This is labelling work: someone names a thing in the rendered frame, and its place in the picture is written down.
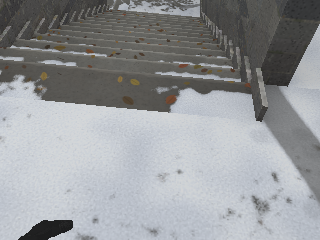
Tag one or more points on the left robot hand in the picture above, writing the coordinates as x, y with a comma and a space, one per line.
48, 229

